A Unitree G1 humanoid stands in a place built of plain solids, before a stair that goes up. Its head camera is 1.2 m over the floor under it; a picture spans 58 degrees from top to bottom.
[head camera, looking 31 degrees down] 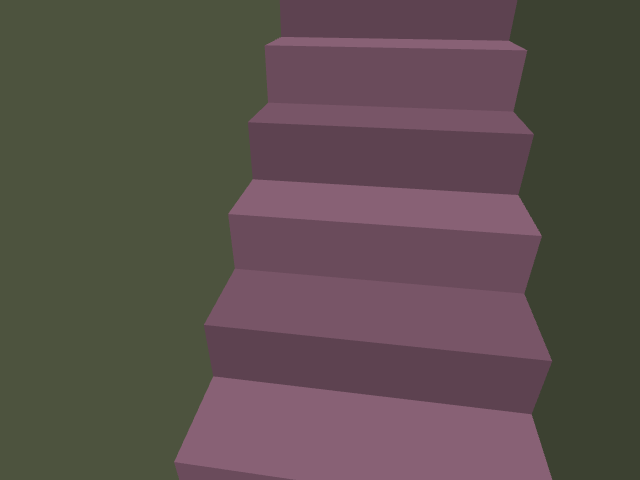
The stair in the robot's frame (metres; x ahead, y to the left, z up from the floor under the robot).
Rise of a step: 0.20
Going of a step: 0.27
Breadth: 0.95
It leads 8 degrees to the right of straight ahead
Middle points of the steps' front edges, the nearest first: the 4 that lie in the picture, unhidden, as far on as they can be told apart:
0.82 -0.13 0.40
1.08 -0.17 0.60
1.35 -0.20 0.80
1.62 -0.24 1.00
